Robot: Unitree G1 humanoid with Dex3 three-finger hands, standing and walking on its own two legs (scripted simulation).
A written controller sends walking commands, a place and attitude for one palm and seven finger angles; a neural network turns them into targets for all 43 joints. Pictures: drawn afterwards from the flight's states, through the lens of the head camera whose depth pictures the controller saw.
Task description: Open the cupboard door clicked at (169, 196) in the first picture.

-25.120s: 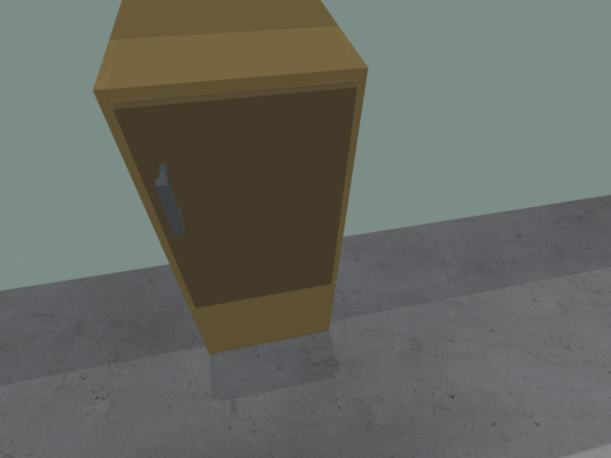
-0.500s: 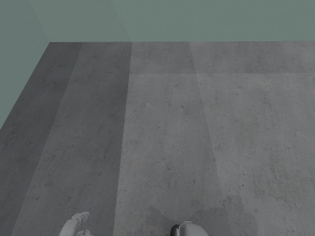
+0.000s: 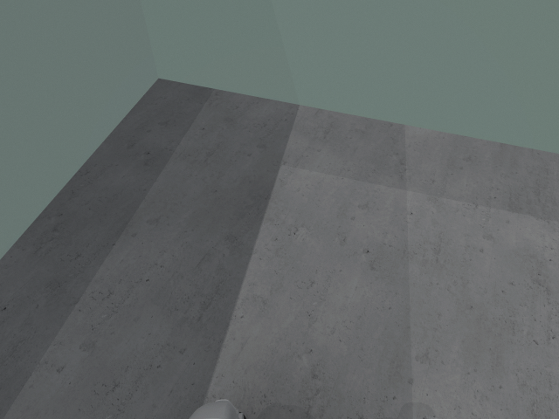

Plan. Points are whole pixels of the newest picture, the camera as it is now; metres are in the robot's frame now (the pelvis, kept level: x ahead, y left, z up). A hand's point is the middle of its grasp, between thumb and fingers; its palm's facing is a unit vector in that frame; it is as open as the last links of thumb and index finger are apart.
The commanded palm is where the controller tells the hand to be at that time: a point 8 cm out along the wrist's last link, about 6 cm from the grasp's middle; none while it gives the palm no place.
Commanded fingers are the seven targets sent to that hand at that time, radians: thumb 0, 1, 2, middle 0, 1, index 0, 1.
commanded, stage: turn to face it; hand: left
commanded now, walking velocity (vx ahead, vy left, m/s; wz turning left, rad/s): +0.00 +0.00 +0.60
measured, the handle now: out of the picture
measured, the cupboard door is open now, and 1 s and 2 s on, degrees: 48 48 48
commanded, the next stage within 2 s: none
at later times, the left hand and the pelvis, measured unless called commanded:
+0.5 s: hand out of the picture +0.11 +0.17 -0.13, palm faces +0.26 -0.92 -0.30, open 7.4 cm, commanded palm none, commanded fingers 0.00 0.90 0.90 -0.20 -0.30 -0.20 -0.30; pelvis +0.05 -0.06 +0.01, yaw +16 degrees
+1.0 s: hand out of the picture -0.02 +0.16 -0.17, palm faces +0.59 -0.77 -0.25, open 7.4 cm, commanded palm none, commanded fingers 0.00 0.90 0.90 -0.20 -0.30 -0.20 -0.30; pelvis +0.07 -0.05 +0.01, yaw +36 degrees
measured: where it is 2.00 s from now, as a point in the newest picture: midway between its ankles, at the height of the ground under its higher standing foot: outside the picture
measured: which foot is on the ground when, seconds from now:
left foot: down 0.00-0.44, up 0.46-0.82, down 0.84-1.00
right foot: down 0.00-0.00, up 0.02-0.42, down 0.44-0.84, up 0.86-1.00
